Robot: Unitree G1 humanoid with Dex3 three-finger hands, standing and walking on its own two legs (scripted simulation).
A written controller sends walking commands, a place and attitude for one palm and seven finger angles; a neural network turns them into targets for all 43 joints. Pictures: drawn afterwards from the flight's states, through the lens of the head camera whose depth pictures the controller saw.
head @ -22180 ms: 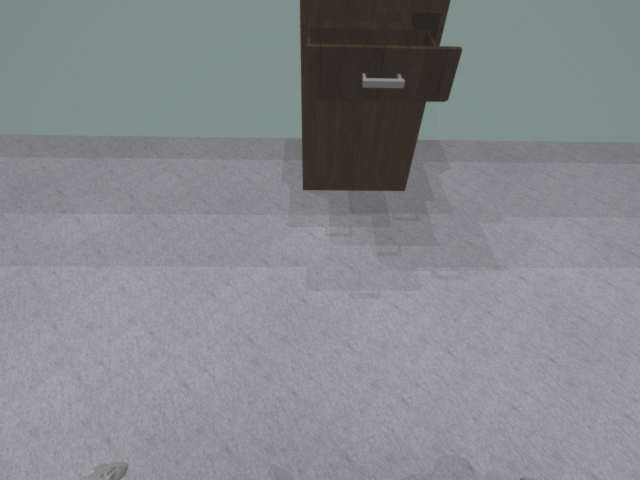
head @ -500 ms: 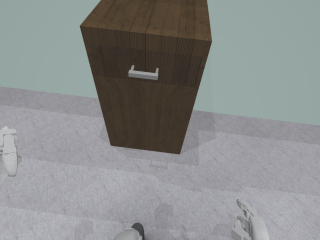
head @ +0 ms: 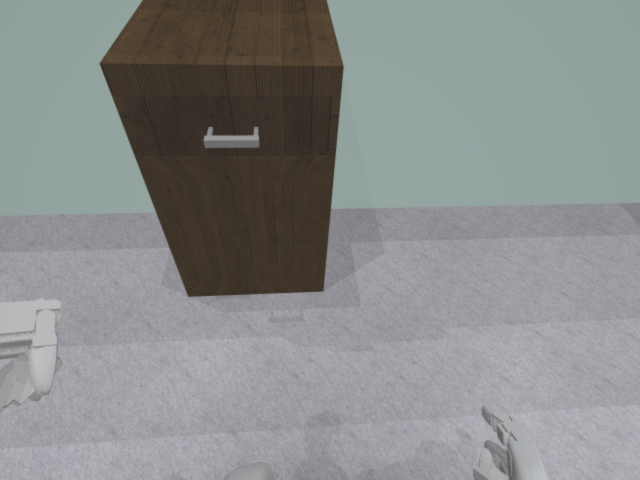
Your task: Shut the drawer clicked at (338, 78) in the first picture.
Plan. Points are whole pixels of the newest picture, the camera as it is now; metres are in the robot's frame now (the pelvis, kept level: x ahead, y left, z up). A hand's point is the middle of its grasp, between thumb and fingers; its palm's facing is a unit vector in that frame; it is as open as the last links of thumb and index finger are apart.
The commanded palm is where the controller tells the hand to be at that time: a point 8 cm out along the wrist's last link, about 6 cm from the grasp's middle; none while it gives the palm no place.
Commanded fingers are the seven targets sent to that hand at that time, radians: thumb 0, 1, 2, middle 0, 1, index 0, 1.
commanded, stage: stop stepping back and stand still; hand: left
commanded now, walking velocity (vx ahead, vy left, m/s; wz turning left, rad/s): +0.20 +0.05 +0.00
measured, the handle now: (232, 136) +0.84 +0.22 -0.05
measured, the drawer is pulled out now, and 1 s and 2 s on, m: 0.00 0.00 0.00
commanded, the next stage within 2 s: let the arm hang, fingers relaxed in 0.44 s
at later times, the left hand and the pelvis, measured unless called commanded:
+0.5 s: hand (11, 378) +0.17 +0.25 +0.17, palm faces +0.38 -0.78 -0.50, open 3.3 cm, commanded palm +0.11 +0.29 +0.18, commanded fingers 0.00 0.90 0.90 -1.40 -1.60 -1.40 -1.60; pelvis -0.02 +0.01 +0.00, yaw +1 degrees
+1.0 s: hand out of the picture +0.01 +0.21 -0.16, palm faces +0.13 -0.96 -0.25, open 4.1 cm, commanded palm none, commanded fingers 0.00 0.90 0.90 -0.44 -0.56 -0.44 -0.56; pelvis -0.02 +0.00 +0.00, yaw +5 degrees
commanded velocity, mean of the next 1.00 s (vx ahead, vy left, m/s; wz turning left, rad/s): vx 0.04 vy -0.01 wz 0.00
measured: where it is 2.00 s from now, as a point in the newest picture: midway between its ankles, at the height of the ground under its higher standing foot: outside the picture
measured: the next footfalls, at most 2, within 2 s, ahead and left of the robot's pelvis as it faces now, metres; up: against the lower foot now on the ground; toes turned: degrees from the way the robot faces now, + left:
left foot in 0.18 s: +0.00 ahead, +0.11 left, +0.00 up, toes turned +5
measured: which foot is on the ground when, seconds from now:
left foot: up 0.00-0.16, down 0.18-1.00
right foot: down 0.00-1.00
